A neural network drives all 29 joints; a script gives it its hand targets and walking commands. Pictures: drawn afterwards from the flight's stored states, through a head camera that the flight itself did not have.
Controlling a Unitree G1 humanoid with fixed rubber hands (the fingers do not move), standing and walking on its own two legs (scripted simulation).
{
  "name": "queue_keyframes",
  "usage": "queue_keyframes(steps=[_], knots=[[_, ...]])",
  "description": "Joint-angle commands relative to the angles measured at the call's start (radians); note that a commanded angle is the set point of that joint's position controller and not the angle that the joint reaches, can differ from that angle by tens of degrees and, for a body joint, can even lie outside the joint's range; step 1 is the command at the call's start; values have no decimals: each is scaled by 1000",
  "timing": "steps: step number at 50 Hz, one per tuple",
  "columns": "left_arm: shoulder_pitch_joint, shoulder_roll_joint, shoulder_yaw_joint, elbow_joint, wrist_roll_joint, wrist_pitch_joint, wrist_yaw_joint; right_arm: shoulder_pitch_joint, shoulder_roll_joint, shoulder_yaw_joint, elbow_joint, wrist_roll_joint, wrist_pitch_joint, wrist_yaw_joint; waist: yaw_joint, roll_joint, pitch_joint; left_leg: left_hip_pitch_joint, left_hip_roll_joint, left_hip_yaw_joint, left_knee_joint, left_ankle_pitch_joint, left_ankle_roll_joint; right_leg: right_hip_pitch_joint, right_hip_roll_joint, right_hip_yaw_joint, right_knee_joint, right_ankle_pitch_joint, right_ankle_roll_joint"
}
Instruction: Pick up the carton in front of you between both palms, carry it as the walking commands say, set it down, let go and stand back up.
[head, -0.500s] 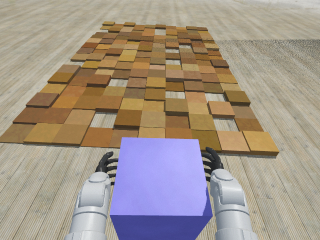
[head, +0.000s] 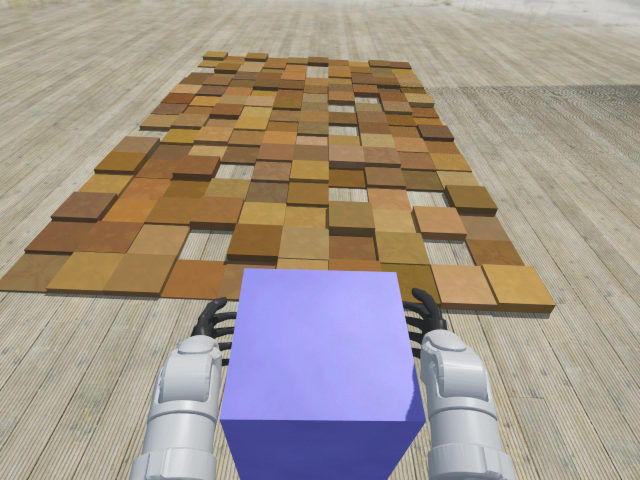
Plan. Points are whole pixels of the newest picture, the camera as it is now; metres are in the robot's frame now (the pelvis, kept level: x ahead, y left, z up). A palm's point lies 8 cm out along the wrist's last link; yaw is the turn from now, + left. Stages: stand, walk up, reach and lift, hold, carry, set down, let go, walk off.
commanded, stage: hold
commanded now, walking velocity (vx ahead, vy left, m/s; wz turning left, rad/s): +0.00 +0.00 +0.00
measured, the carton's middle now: (317, 380) +0.28 +0.00 -0.02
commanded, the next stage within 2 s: carry in 0.78 s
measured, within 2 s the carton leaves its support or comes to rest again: neither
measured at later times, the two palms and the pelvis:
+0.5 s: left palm (205, 348) +0.29 +0.15 +0.05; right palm (434, 341) +0.30 -0.15 +0.06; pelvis +0.00 +0.00 +0.00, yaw +0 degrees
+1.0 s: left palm (217, 329) +0.31 +0.14 +0.05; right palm (439, 325) +0.32 -0.16 +0.06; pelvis +0.03 -0.01 -0.01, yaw +0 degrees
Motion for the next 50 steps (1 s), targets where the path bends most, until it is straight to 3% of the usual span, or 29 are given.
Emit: queue_keyframes(steps=[1, 4, 5, 6, 7, 9, 12, 13, 19, 20, 21, 25, 26, 27, 30, 33, 34, 35, 36, 38, 39, 41, 42, 45, 46, 47, 48, 49, 50], knots=[[-602, -926, -532, -65, -299, -60, -262, -421, 946, 518, 58, 254, 3, 253, -6, 5, -182, 16, -52, 60, -66, 73, -7, 25, 55, -76, -60, 116, 0], [-624, -922, -539, -90, -298, -62, -260, -417, 961, 519, 64, 257, 3, 255, 4, 11, -200, 39, -53, 65, -66, 92, -5, 20, 53, -78, -59, 135, 7], [-625, -932, -547, -91, -308, -61, -261, -418, 954, 514, 52, 252, 0, 255, -12, 5, -186, 42, -54, 62, -69, 90, -6, 3, 60, -81, -60, 132, 3], [-594, -928, -545, -86, -306, -61, -262, -434, 958, 529, 32, 270, -1, 253, 15, 9, -203, 40, -54, 64, -66, 97, -3, 16, 57, -79, -58, 130, 6], [-610, -920, -545, -92, -304, -60, -261, -413, 957, 515, 54, 254, 2, 256, -10, 7, -197, 44, -53, 64, -66, 95, -6, 13, 58, -78, -63, 133, 2], [-591, -917, -537, -86, -292, -57, -261, -408, 955, 521, 56, 263, 3, 256, 11, 18, -196, 41, -56, 70, -66, 100, -7, 18, 53, -74, -67, 135, 4], [-611, -934, -559, -115, -322, -62, -259, -382, 954, 531, 44, 258, 3, 254, -11, 9, -199, 56, -53, 61, -62, 122, -11, 12, 57, -73, -65, 159, 0], [-586, -915, -544, -108, -304, -58, -261, -404, 954, 521, 43, 261, 5, 254, 13, 0, -195, 48, -51, 61, -62, 136, -6, 12, 54, -79, -64, 159, 5], [-587, -915, -553, -112, -308, -57, -259, -379, 962, 522, 39, 258, 7, 252, -5, -6, -195, 62, -51, 60, -67, 139, -4, 13, 56, -72, -66, 174, 4], [-575, -915, -539, -104, -301, -58, -263, -406, 956, 535, 14, 265, 2, 251, 13, 1, -214, 47, -59, 67, -67, 140, -5, 32, 54, -70, -68, 176, 8], [-574, -911, -541, -97, -304, -55, -264, -370, 954, 520, 51, 254, 10, 251, -5, -9, -201, 52, -56, 64, -71, 139, -5, 24, 57, -71, -73, 175, 7], [-546, -908, -540, -96, -297, -52, -260, -387, 954, 538, 15, 267, 5, 253, 13, 7, -202, 50, -58, 65, -78, 140, -6, 26, 57, -71, -68, 178, 10], [-583, -914, -557, -140, -312, -57, -259, -364, 956, 523, 24, 266, 7, 252, -5, 12, -203, 54, -56, 63, -73, 144, -7, 27, 56, -70, -68, 190, 5], [-547, -918, -530, -100, -297, -52, -258, -389, 943, 528, 17, 262, 6, 253, 14, 8, -204, 55, -59, 67, -77, 150, -9, 28, 57, -72, -71, 186, 9], [-575, -898, -549, -121, -306, -56, -261, -355, 960, 526, 45, 263, 10, 252, -1, -5, -201, 54, -55, 65, -68, 149, -6, 28, 55, -69, -71, 191, 7], [-555, -911, -542, -110, -302, -58, -257, -390, 957, 543, 18, 271, 3, 253, 21, -3, -205, 55, -54, 66, -71, 145, -3, 29, 56, -71, -63, 188, 10], [-599, -912, -558, -135, -314, -61, -258, -373, 963, 535, 34, 270, 3, 251, 2, 10, -220, 52, -58, 66, -65, 148, -9, 40, 54, -65, -67, 190, 6], [-561, -913, -547, -113, -303, -58, -259, -392, 958, 542, 13, 267, 4, 250, 18, -3, -220, 52, -56, 67, -71, 150, -4, 37, 56, -69, -64, 193, 10], [-576, -898, -543, -117, -309, -55, -258, -366, 950, 512, 45, 255, 11, 248, 0, -7, -191, 54, -55, 64, -72, 142, -3, 15, 60, -70, -67, 180, 9], [-569, -907, -549, -122, -310, -53, -258, -357, 954, 515, 37, 255, 12, 248, -1, 5, -191, 59, -51, 64, -73, 130, -2, 11, 58, -71, -70, 166, 8], [-558, -928, -559, -89, -303, -56, -255, -402, 956, 543, 20, 267, 5, 244, 6, 30, -139, -98, 130, 38, -2, -79, 26, -133, -110, -41, 18, -63, -10], [-595, -907, -583, -170, -333, -65, -251, -356, 948, 549, -3, 270, 7, 234, 5, 22, -141, -197, 121, -15, -59, -509, 44, -203, -82, -20, -2, -440, -24], [-595, -915, -617, -204, -344, -60, -245, -369, 961, 584, -40, 290, 10, 230, 2, 52, -145, -217, 130, -29, -61, -572, 52, -240, -75, -34, 25, -478, -26], [-589, -929, -722, -299, -415, -19, -229, -356, 962, 691, -147, 357, 46, 205, 3, 125, -227, -165, 214, -100, -87, -433, 95, -258, -33, -192, 187, -210, -21], [-582, -920, -752, -343, -435, 3, -223, -356, 948, 719, -197, 376, 68, 197, 4, 136, -240, -187, 212, -80, -65, -431, 101, -232, -33, -192, 133, -222, -28], [-590, -913, -769, -375, -452, 26, -217, -359, 938, 751, -231, 385, 95, 188, 5, 101, -251, -227, 199, -35, -33, -433, 93, -176, -46, -188, 59, -250, -31], [-585, -909, -787, -399, -471, 54, -210, -377, 927, 786, -292, 415, 123, 181, 7, 11, -242, -297, 150, 43, 60, -411, 64, -127, -111, -92, -23, -320, -48], [-562, -888, -805, -435, -477, 84, -201, -407, 923, 818, -348, 441, 152, 176, 22, -138, -234, -416, 96, 150, 261, -355, 23, -46, -236, 92, -118, -410, -91], [-540, -850, -811, -471, -492, 113, -189, -379, 907, 838, -359, 464, 185, 171, 25, -208, -225, -558, 48, 229, 366, -318, 1, 53, -336, 252, -166, -408, -140]])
